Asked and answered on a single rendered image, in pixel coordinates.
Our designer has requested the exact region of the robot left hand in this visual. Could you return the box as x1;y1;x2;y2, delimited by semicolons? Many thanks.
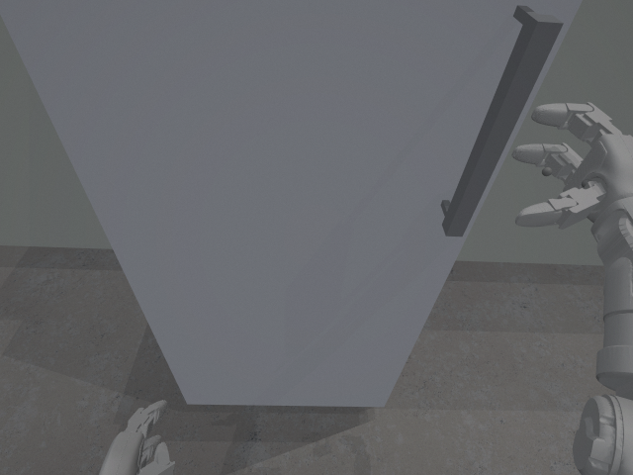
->
99;400;175;475

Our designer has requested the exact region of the handle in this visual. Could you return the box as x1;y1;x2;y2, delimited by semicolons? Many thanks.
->
441;5;564;237

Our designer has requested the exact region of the robot right upper arm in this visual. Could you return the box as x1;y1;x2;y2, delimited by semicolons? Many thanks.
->
573;394;633;475

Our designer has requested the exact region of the robot right forearm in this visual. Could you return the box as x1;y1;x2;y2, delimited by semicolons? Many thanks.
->
590;196;633;401

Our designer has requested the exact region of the robot right hand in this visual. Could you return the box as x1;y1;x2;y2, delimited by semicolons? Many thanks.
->
512;102;633;230

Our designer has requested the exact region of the fridge door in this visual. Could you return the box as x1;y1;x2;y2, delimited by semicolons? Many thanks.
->
0;0;583;407

